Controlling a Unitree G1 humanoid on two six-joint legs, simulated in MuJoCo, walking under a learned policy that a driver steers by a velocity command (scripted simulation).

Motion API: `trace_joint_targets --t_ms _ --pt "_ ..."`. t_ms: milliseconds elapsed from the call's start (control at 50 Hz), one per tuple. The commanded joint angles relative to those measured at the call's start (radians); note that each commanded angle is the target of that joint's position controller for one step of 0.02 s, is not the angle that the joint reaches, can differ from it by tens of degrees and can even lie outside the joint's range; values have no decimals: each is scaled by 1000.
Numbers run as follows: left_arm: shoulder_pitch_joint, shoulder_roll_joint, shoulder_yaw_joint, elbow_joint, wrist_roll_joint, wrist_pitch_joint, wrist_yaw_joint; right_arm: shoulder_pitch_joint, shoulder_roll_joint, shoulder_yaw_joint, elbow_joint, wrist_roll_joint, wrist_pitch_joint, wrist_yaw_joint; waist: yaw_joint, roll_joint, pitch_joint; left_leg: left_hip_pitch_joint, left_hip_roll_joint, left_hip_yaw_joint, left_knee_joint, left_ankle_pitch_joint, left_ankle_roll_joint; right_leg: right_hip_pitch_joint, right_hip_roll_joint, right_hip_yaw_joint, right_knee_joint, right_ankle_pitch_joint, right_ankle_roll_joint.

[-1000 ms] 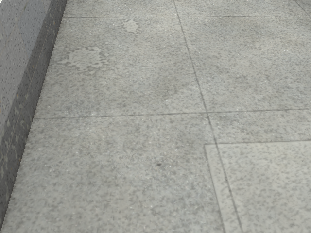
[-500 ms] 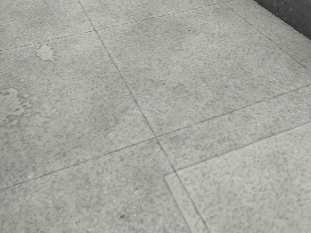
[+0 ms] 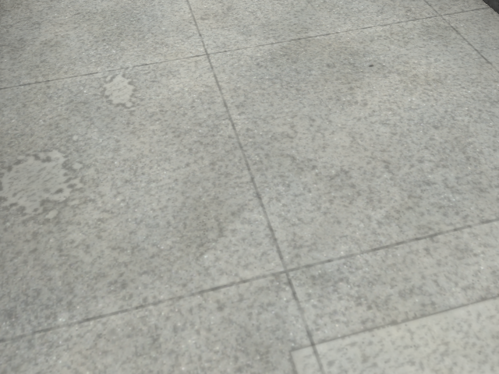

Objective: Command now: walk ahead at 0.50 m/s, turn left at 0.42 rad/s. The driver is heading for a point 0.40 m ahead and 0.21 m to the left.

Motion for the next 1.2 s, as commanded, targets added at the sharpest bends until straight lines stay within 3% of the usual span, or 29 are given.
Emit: trace_joint_targets --t_ms 20,180,220,240,260,280,300,320,340,360,420,480,560,640,700,720,740,760,780,800,840,880,920,960,1000,1020,1040,1100,1200 --pt "-86 141 36 -72 1 -24 17 1 -1 3 -50 -13 5 17 -35 -108 2 26 31 -7 -141 157 -1 4 -247 73 -191 194 -159" --pt "-44 211 69 -30 -32 10 25 -149 -36 -5 -123 -12 20 50 0 -118 77 81 -9 106 -367 -28 65 176 -319 -5 -94 160 -95" --pt "-90 227 72 -29 -58 25 30 -1 -71 -31 -94 -17 26 65 -102 -114 6 315 -95 174 -459 -48 119 167 -278 -68 128 492 -56" --pt "-76 193 59 -35 -46 32 30 171 -138 -69 -34 -12 25 59 -165 -53 -84 555 -168 189 -488 -20 151 91 -209 -107 382 547 -21" --pt "-74 123 33 -71 -8 29 34 267 -262 -99 -21 -8 27 45 -164 182 -105 745 39 -171 -563 66 236 -196 -131 -116 757 118 52" --pt "-26 59 10 -126 -16 -6 28 233 -304 -93 -54 -10 12 49 -83 348 -264 1015 201 -725 -791 -208 421 -536 61 101 1024 -381 91" --pt "-121 153 26 -128 -53 -38 16 237 -220 -67 -77 -15 1 54 -141 168 -256 1028 218 -719 -860 -216 379 -647 21 208 1096 -323 69" --pt "-166 159 26 -138 -64 -54 10 210 -170 -53 -77 -18 -7 49 -131 118 -186 962 193 -584 -817 -155 338 -693 -23 203 1069 -240 37" --pt "-178 141 23 -128 -41 -59 19 146 -139 -43 -91 -13 -10 44 -95 16 -132 831 151 -464 -796 -60 302 -637 -71 212 994 -158 25" --pt "-180 157 32 -123 -15 -53 26 86 -103 -32 -104 -13 -14 42 -60 11 -101 709 105 -361 -795 32 271 -554 -103 216 899 -105 15" --pt "-161 145 39 -124 -12 -16 25 59 -87 -24 -126 -23 -27 29 -16 10 -72 608 68 -254 -823 344 259 -472 -98 202 800 -47 27" --pt "-217 100 23 -144 -1 -1 24 112 -104 -29 -106 -18 -24 4 -22 -11 -49 599 35 -136 -789 654 216 -483 -69 177 623 52 53" --pt "-310 76 6 -161 -12 -4 0 138 -101 -30 -92 -14 -2 -21 -65 51 -59 587 -15 -66 -759 649 135 -378 -18 156 336 273 46" --pt "-347 98 7 -169 -9 -11 -20 148 -83 -25 -79 -19 6 -24 -87 47 -44 642 28 -125 -709 565 147 -346 -6 172 233 285 23" --pt "-281 131 18 -157 2 -28 -24 114 -78 -23 -83 -18 6 -20 -46 43 -58 693 30 -165 -583 613 144 -265 15 158 125 225 -27" --pt "-219 143 22 -139 11 -37 -21 99 -77 -22 -90 -17 4 -17 -13 28 -88 672 -16 -146 -504 631 116 -139 17 154 52 397 -53" --pt "-145 178 27 -128 27 -41 -14 91 -56 -16 -112 -33 -2 -14 0 -24 -170 580 -86 -120 -370 491 80 65 -78 249 107 770 -101" --pt "-94 180 20 -125 43 -32 -8 242 -9 -5 -90 -36 -8 -11 -42 -201 -295 357 -172 -109 -110 28 -5 357 -294 441 195 1113 -288" --pt "-52 95 0 -101 17 -12 -6 256 -50 -3 -75 -33 1 -2 -13 -312 -385 274 -193 -94 30 -517 -50 395 -396 598 132 1056 -384" --pt "-94 80 -9 -111 -5 4 -7 210 -109 -20 -83 -18 18 5 -11 -202 -315 233 -152 -111 95 -535 -62 298 -363 602 88 735 -353" --pt "-214 83 -15 -127 -8 37 -4 113 -78 -18 -91 -18 65 -3 -36 -98 -140 213 -96 -60 66 -453 -75 49 -286 520 -6 249 -261" --pt "-306 111 -7 -138 7 59 0 119 -35 -11 -83 -25 93 -15 -76 -155 -59 352 -81 -8 -134 -375 -73 -174 -187 406 -83 16 -185" --pt "-287 107 -4 -122 9 70 5 134 0 1 -61 -34 84 -19 -65 -193 -76 447 -93 26 -277 -296 -63 -196 -141 335 -85 -7 -174" --pt "-264 102 -8 -105 -3 73 11 168 -5 -1 -31 -34 74 -16 -80 -176 -111 542 -102 51 -427 -123 -43 -189 -139 317 -61 -96 -162" --pt "-230 75 -19 -84 -11 74 14 159 -10 0 -25 -54 71 -11 -79 -147 -93 602 -101 54 -537 -65 -11 -221 -111 301 -46 -282 -94" --pt "-216 69 -22 -76 -7 73 12 130 -42 -1 -45 -66 71 -14 -62 -103 -48 573 -42 -19 -592 -96 17 -244 -87 285 -10 -349 -45" --pt "-192 87 -13 -77 -7 72 12 100 -95 -14 -42 -58 70 -18 -13 1 2 431 -27 -50 -620 -300 46 -195 -26 218 17 -310 -10" --pt "-204 66 -15 -58 -2 69 21 43 -29 6 -35 -54 38 -18 2 76 42 266 -36 -62 -715 -396 22 -17 -8 175 134 -97 3" --pt "-177 62 -12 -9 -8 69 19 104 -26 7 -2 -37 13 -20 -17 1 35 353 -54 -38 -662 -212 14 -22 -13 181 148 30 -12"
